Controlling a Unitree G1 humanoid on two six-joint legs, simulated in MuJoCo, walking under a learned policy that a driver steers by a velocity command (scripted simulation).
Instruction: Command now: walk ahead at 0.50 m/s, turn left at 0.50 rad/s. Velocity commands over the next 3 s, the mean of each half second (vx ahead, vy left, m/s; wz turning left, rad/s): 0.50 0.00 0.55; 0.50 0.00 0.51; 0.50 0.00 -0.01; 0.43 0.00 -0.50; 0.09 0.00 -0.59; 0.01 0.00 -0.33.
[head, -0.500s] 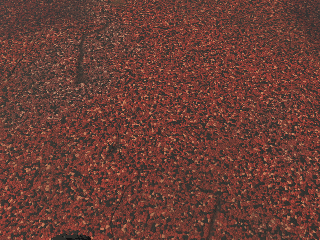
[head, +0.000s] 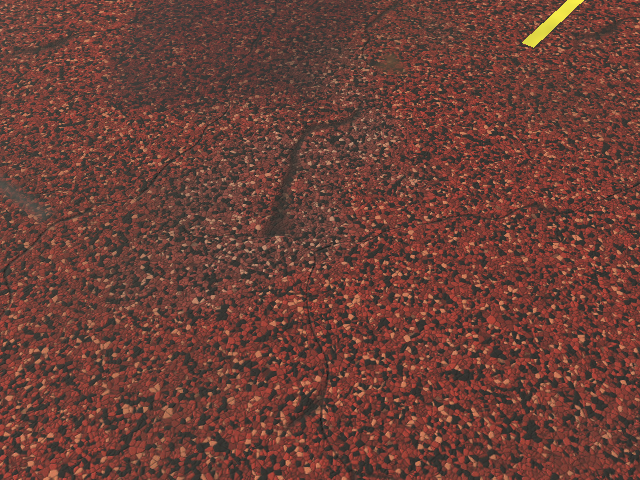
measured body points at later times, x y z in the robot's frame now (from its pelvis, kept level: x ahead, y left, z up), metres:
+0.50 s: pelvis +0.28 +0.04 +0.01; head +0.31 +0.06 +0.45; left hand +0.40 +0.32 -0.10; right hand +0.34 -0.24 -0.12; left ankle +0.18 +0.07 -0.74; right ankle +0.48 -0.08 -0.68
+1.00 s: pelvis +0.54 +0.09 +0.01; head +0.56 +0.10 +0.46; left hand +0.38 +0.32 -0.12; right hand +0.82 -0.01 -0.10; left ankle +0.57 +0.28 -0.69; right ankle +0.53 -0.03 -0.74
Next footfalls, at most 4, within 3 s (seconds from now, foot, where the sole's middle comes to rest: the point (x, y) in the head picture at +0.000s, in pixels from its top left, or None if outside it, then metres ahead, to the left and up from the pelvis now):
0.10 left None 0.22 0.08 -0.77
0.64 right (354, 431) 0.57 -0.01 -0.77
1.14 left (209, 387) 0.66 0.31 -0.77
1.68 right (232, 261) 1.00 0.30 -0.77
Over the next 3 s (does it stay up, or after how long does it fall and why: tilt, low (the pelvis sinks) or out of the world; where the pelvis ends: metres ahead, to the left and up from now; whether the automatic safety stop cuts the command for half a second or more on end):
stays up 1.06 0.38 0.00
